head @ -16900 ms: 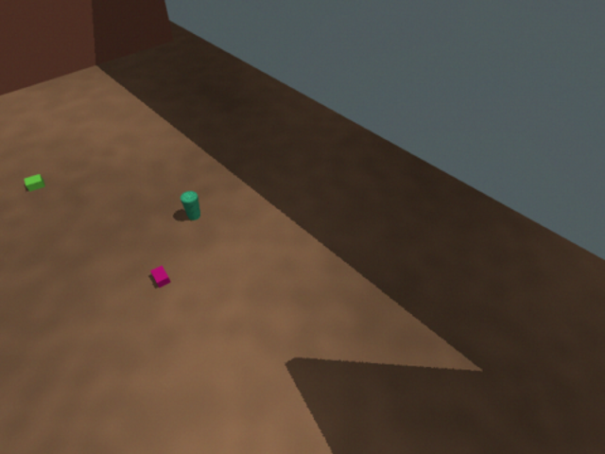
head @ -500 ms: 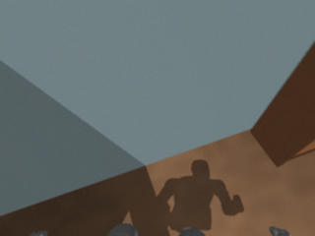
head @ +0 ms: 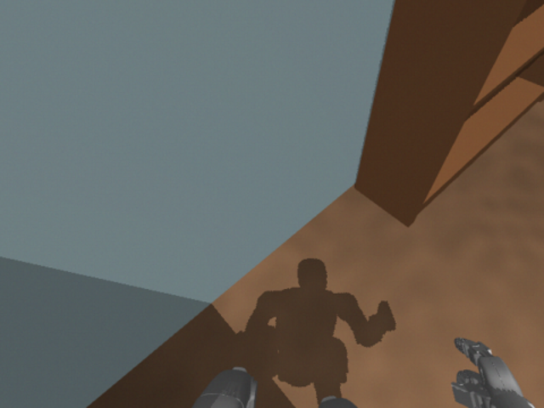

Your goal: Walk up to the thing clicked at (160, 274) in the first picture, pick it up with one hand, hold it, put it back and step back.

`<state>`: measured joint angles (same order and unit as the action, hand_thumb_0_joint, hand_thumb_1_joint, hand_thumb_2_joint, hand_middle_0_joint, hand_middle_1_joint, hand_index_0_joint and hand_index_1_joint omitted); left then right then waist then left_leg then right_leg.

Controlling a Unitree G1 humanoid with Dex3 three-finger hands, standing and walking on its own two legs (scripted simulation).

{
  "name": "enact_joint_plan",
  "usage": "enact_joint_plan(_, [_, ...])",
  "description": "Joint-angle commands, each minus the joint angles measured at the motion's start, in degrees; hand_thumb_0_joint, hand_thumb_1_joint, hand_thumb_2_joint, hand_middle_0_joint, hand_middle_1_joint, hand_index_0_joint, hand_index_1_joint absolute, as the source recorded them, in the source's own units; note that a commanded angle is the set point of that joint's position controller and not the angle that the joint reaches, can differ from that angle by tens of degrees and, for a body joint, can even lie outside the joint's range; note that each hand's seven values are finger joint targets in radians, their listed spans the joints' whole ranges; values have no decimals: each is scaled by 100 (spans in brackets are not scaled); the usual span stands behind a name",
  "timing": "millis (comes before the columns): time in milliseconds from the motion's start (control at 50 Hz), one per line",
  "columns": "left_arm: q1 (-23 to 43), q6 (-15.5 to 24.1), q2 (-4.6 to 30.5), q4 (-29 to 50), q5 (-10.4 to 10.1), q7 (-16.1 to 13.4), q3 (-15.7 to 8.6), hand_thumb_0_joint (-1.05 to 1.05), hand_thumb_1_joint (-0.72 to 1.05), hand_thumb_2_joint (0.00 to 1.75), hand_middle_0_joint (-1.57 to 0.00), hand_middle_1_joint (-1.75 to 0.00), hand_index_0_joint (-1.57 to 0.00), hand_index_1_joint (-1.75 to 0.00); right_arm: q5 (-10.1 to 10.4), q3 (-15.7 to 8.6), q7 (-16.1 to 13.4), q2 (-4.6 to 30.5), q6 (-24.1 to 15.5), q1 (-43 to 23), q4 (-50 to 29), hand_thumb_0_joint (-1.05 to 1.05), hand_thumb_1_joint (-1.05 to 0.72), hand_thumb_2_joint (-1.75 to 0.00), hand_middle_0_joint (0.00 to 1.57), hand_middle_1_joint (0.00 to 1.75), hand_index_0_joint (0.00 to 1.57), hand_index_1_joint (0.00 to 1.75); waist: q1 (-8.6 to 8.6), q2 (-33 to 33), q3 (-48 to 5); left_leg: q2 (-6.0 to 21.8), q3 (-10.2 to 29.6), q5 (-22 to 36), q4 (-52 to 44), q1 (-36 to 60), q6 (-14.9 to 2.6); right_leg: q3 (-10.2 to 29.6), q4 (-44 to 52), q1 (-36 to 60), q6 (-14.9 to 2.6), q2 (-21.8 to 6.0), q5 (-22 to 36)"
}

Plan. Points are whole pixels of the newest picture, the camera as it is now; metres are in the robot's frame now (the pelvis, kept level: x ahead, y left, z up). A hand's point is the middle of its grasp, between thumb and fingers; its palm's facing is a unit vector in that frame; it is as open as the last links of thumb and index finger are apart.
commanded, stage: walk up
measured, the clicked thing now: out of the picture +0.69 -1.36 -0.74
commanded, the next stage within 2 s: none
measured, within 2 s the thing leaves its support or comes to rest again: neither
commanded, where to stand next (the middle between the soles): +0.05 +0.01 m, yaw -73 degrees
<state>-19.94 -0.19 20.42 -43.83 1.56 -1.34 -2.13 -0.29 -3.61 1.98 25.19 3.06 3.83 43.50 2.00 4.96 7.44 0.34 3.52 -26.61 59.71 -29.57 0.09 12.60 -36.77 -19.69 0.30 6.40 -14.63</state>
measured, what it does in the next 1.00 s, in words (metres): steps on the spot, turning right: left foot, then right foot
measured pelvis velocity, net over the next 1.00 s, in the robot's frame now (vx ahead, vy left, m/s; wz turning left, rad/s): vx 0.00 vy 0.08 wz -0.89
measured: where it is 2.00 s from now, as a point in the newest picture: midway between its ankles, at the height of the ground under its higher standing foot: outside the picture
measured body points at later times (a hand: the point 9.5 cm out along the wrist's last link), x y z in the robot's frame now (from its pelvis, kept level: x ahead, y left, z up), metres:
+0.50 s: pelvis -0.03 +0.10 +0.02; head -0.01 +0.09 +0.47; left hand +0.21 +0.35 -0.08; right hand -0.12 -0.24 -0.07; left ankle +0.07 +0.15 -0.72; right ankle -0.11 -0.04 -0.67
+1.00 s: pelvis +0.00 +0.08 -0.02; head +0.02 +0.06 +0.43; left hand +0.30 +0.23 -0.12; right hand -0.21 -0.17 -0.12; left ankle +0.15 +0.11 -0.72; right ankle -0.12 -0.01 -0.71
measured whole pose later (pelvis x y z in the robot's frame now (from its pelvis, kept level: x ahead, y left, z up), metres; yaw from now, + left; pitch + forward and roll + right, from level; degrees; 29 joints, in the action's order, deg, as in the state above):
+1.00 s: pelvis +0.00 +0.08 -0.02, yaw -51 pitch -3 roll +0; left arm -18.2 0.4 24.3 -45.8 0.2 -1.4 -2.6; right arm -1.8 -4.7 2.8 23.5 -0.5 16.7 45.8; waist -1.6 -0.1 5.4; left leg 2.7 -3.0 -16.7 42.9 -23.6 0.0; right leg 10.9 -51.4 -19.4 0.2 2.9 -26.7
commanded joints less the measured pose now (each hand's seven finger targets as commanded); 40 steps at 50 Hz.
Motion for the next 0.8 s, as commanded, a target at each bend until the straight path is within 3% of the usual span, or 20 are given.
enact_joint_plan(0, [155, 204, 1742, 824, 60, -152, -687, 0, 90, 90, -20, -30, -20, -30, -28, -308, -90, 871, -101, 27, -463, 0, -90, -90, 20, 30, 20, 30, -150, -1340, -968, -170, 148, 273, -440, -141, 48, 2223, 1120, 719, -1090, -1005, 1393])
enact_joint_plan(80, [253, 88, 1760, 1006, 86, -107, -727, 0, 90, 90, -20, -30, -20, -30, -7, -345, -115, 811, -156, -32, -461, 0, -90, -90, 20, 30, 20, 30, -106, -1561, -893, -367, 157, 258, -1496, 636, 33, 2500, 1067, 222, -1050, -925, 1378])
enact_joint_plan(120, [592, 15, 1696, 1115, 58, -66, -693, 0, 90, 90, -20, -30, -20, -30, -5, -385, -116, 746, -206, 266, -315, 0, -90, -90, 20, 30, 20, 30, -272, -1547, -867, -506, 7, 529, -2424, 1658, 26, 2267, 1022, -385, -825, -692, 1021])
enact_joint_plan(140, [720, 2, 1575, 1159, 50, -64, -625, 0, 90, 90, -20, -30, -20, -30, -59, -432, -134, 773, -241, 520, -271, 0, -90, -90, 20, 30, 20, 30, -471, -1471, -874, -334, 161, 1042, -3096, 2525, -31, 2123, 864, -1036, -563, -548, 424])
enact_joint_plan(160, [504, 1, 1232, 1115, 59, -64, -544, 0, 90, 90, -20, -30, -20, -30, -128, -527, -161, 1046, -263, 565, -303, 0, -90, -90, 20, 30, 20, 30, -493, -598, -1009, 423, 947, 769, -3666, 3173, -173, 1501, 169, -1636, -266, -48, -829])
enact_joint_plan(180, [9, -18, 983, 1028, 11, -92, -459, 0, 90, 90, -20, -30, -20, -30, -154, -609, -157, 1521, -278, 292, -493, 0, -90, -90, 20, 30, 20, 30, -367, 972, -1285, 1968, 2723, -444, -4516, 2993, -768, 290, -1312, -1842, -20, 722, -1548])
enact_joint_plan(200, [-5, -22, 1640, 826, 86, -139, -623, 0, 90, 90, -20, -30, -20, -30, -136, -682, -100, 1637, -266, -76, -597, 0, -90, -90, 20, 30, 20, 30, -385, 741, -1027, 2673, 3187, -881, -4933, 1901, -1387, 46, -2368, -1417, 70, 304, -1763])
enact_joint_plan(220, [187, -20, 1802, 724, 121, -99, -677, 0, 90, 90, -20, -30, -20, -30, -131, -619, -98, 1388, -292, -227, -588, 0, -90, -90, 20, 30, 20, 30, -278, -27, -629, 2413, 2694, -571, -4946, 1418, -1262, -11, -2730, -1232, 61, 112, -1414])
enact_joint_plan(260, [56, -83, 1698, 489, 3, 83, -744, 0, 90, 90, -20, -30, -20, -30, -114, -532, -105, 1209, -341, -406, -545, 0, -90, -90, 20, 30, 20, 30, -45, 120, -473, 1741, 1513, -291, -4700, 1278, -912, -156, -3015, -1081, 21, -104, -720])
enact_joint_plan(320, [-147, -100, 1588, 429, -38, 320, -666, 0, 90, 90, -20, -30, -20, -30, -114, -497, -56, 1059, -379, -84, -515, 0, -90, -90, 20, 30, 20, 30, -231, 484, -752, 1410, 678, -222, -4564, 1933, -865, -697, -2867, -1158, 113, -211, -509])
enact_joint_plan(400, [408, -77, 1562, 669, -2, 435, -559, 0, 90, 90, -20, -30, -20, -30, -177, -590, 33, 1382, -392, 663, -428, 0, -90, -90, 20, 30, 20, 30, -593, 701, -618, 1874, 601, -831, -4670, 2512, -1004, -1124, -1510, -1289, 217, -526, -1054])
enact_joint_plan(500, [375, 70, 1555, 473, -54, 397, -514, 0, 90, 90, -20, -30, -20, -30, -100, -607, 126, 1491, -403, 1002, -566, 0, -90, -90, 20, 30, 20, 30, -637, 543, -731, 2158, -33, -991, -4304, 1564, -995, -1491, -395, -232, -23, -573, -1160])
enact_joint_plan(540, [-4, 129, 1476, 325, -69, 363, -524, 0, 90, 90, -20, -30, -20, -30, -95, -621, 163, 1523, -353, 926, -646, 0, -90, -90, 20, 30, 20, 30, -458, 650, -859, 2163, -277, -1109, -4171, 1340, -894, -1700, 211, 258, -137, -535, -990])
enact_joint_plan(580, [-511, 190, 1578, 139, 8, 298, -643, 0, 90, 90, -20, -30, -20, -30, -116, -599, 195, 1354, -254, 861, -678, 0, -90, -90, 20, 30, 20, 30, -134, 341, -935, 1795, -829, -1527, -3527, 580, -516, -1742, 899, 1335, -352, -432, -830])
enact_joint_plan(600, [-929, 218, 1785, 38, 27, 238, -745, 0, 90, 90, -20, -30, -20, -30, -97, -548, 191, 1134, -211, 888, -700, 0, -90, -90, 20, 30, 20, 30, 128, -346, -945, 1500, -1069, -1705, -2440, -158, -283, -1056, 1231, 2028, -568, -586, -1178])
enact_joint_plan(620, [-1086, 252, 2196, 82, 81, 157, -860, 0, 90, 90, -20, -30, -20, -30, -37, -440, 206, 740, -200, 871, -787, 0, -90, -90, 20, 30, 20, 30, 294, -1662, -586, 752, -1447, -1220, -616, -1321, 23, 1083, 2070, 2243, -1003, -1517, -2842])
enact_joint_plan(640, [-510, 335, 2495, 321, 116, 83, -872, 0, 90, 90, -20, -30, -20, -30, 5, -410, 219, 854, -217, 428, -969, 0, -90, -90, 20, 30, 20, 30, 232, -1560, -69, 426, -489, -379, 24, -1936, 271, 3142, 2660, 1345, -1650, -2446, -4096])
enact_joint_plan(660, [-30, 366, 2409, 315, 36, 56, -818, 0, 90, 90, -20, -30, -20, -30, 2, -494, 196, 1154, -257, 224, -910, 0, -90, -90, 20, 30, 20, 30, 49, -1338, 369, 878, 103, 116, 188, -1683, 162, 2979, 2688, 798, -1717, -2595, -4034])
enact_joint_plan(700, [449, 407, 2135, 326, -91, 15, -700, 0, 90, 90, -20, -30, -20, -30, 4, -498, 225, 1193, -316, 880, -565, 0, -90, -90, 20, 30, 20, 30, -387, -1130, 146, 792, -38, 709, -43, -1338, 112, 1640, 2352, 901, -1280, -1937, -2890])
enact_joint_plan(780, [299, 454, 1945, 294, -58, 9, -630, 0, 90, 90, -20, -30, -20, -30, -93, -446, 200, 1100, -336, 1163, -317, 0, -90, -90, 20, 30, 20, 30, -367, -1378, 114, 589, -256, 908, -585, -209, 78, 852, 1847, 38, -1054, -1417, -1510])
